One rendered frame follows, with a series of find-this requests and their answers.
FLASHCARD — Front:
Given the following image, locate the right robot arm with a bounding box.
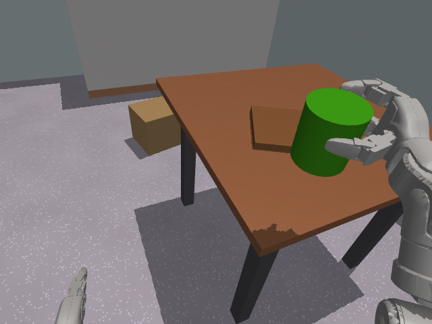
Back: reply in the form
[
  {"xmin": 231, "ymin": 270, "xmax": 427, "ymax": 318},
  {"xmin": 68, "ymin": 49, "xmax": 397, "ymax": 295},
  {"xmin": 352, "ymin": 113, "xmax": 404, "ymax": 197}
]
[{"xmin": 375, "ymin": 138, "xmax": 432, "ymax": 324}]

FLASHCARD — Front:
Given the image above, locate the right robot hand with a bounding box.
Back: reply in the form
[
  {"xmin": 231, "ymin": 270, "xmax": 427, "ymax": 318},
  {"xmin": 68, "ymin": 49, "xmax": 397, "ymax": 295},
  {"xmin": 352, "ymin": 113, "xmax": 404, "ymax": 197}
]
[{"xmin": 325, "ymin": 78, "xmax": 430, "ymax": 166}]

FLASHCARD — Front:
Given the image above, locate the table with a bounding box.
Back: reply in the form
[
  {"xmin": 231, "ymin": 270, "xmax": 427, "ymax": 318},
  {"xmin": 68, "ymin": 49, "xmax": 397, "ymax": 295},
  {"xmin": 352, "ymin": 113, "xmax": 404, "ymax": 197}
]
[{"xmin": 156, "ymin": 63, "xmax": 432, "ymax": 324}]

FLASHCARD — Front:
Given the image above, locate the left robot hand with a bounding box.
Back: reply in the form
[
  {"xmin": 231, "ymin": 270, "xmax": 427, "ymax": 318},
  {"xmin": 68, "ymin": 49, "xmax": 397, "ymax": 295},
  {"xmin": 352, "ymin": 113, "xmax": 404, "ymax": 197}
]
[{"xmin": 55, "ymin": 267, "xmax": 87, "ymax": 324}]

